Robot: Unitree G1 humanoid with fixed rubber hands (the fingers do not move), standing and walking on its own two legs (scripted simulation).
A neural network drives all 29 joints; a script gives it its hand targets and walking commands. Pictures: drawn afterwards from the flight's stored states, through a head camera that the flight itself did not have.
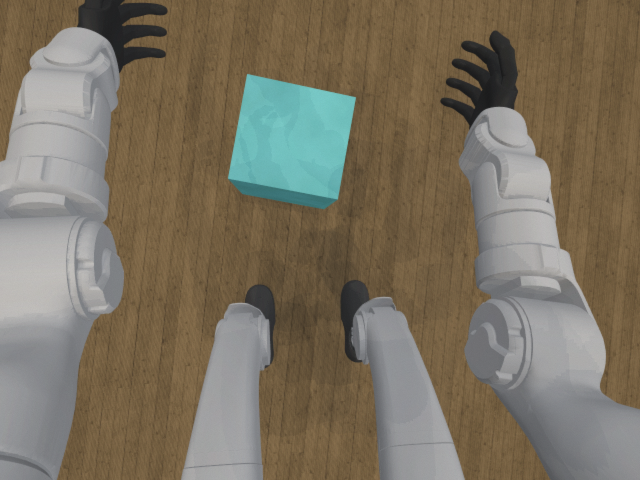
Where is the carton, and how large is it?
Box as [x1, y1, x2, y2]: [228, 74, 355, 208]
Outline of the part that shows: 247,74 228,178 242,193 320,208 326,207 337,199 355,97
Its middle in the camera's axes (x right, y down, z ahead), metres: -0.06 -0.19 +0.85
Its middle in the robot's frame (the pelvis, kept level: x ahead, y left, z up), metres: +0.54 +0.01 -0.53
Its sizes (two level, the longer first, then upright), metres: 0.210 0.200 0.250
